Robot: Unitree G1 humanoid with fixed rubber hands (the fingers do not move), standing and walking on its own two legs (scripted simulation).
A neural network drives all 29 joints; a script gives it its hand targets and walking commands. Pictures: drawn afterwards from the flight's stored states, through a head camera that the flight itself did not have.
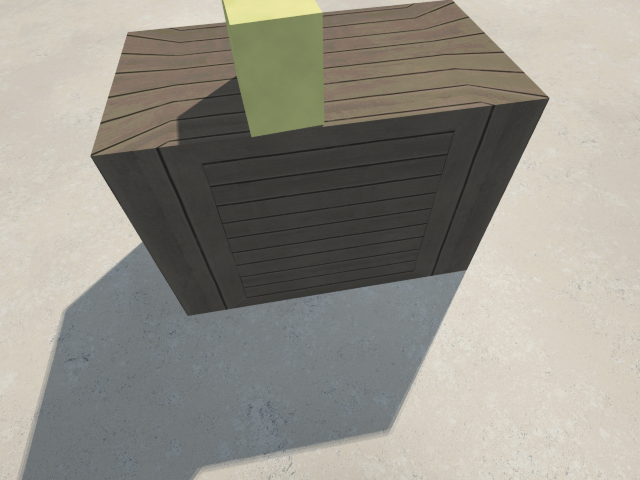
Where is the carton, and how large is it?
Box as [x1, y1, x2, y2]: [222, 0, 323, 136]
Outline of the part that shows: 222,0 236,75 251,136 323,124 322,12 314,0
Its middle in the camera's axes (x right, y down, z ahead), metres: -0.10 -0.42 +0.86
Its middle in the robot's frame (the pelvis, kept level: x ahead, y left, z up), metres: +0.93 +0.10 +0.07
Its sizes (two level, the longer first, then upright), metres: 0.272 0.165 0.233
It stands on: a pedestal, 0.72 m high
